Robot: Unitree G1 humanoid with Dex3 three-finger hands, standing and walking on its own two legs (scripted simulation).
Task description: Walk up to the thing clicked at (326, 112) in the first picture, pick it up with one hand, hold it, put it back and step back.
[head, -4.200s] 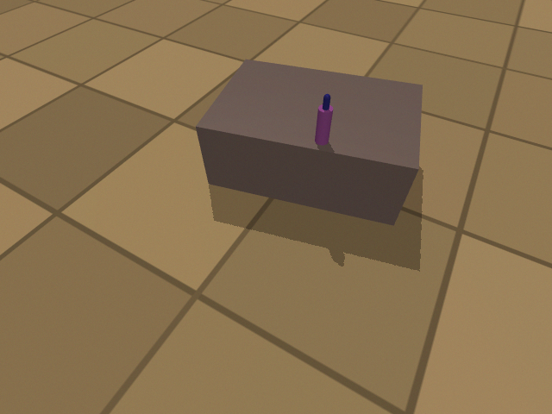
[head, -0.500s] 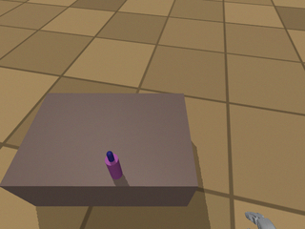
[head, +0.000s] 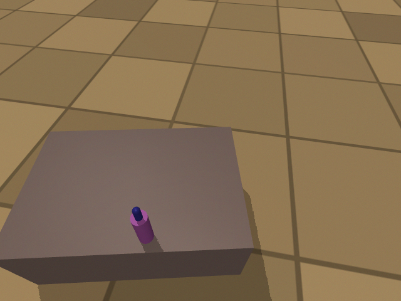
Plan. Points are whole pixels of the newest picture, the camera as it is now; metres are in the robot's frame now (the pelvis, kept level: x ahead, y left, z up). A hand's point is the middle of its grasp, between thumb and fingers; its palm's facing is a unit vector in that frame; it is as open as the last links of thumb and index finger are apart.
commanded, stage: walk up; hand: left
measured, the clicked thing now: (141, 223) +0.41 +0.20 -0.31
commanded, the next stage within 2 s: stand in 0.26 s
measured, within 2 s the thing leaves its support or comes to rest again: neither
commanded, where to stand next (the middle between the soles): +0.04 -0.01 m, yaw +0 degrees
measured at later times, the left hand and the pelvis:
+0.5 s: hand out of the picture +0.09 +0.25 -0.16, palm faces -0.02 -0.94 -0.33, open 7.4 cm; pelvis +0.02 +0.00 +0.00, yaw +0 degrees
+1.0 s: hand out of the picture +0.10 +0.25 -0.16, palm faces -0.04 -0.94 -0.34, open 7.4 cm; pelvis +0.02 +0.00 +0.00, yaw +0 degrees
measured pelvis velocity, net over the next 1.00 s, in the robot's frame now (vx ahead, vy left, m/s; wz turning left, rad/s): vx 0.02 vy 0.00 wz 0.00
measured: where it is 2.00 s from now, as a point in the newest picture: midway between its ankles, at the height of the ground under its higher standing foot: outside the picture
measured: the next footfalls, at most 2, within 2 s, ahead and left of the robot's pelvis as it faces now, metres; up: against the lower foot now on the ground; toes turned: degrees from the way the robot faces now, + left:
none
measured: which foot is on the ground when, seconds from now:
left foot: down 0.00-1.00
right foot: down 0.00-1.00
